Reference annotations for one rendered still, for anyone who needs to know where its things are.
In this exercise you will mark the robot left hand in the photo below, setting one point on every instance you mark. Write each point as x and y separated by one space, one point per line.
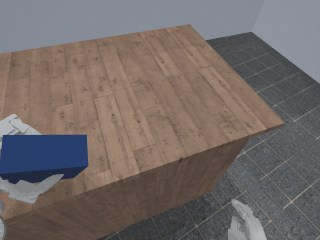
23 190

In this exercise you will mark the table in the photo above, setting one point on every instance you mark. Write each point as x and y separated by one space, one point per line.
165 116

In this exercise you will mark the sponge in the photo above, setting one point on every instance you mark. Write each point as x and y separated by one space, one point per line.
33 158

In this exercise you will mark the robot right hand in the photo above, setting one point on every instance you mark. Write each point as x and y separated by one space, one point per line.
250 229

